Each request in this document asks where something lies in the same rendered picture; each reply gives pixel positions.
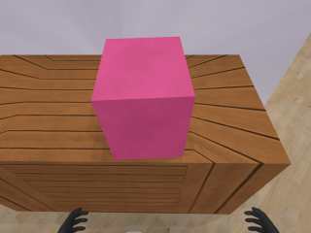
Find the pedestal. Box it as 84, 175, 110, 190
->
0, 54, 292, 215

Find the carton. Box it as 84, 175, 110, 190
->
90, 36, 195, 160

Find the robot left hand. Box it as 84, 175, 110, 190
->
57, 207, 88, 233

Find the robot right hand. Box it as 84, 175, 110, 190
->
244, 207, 280, 233

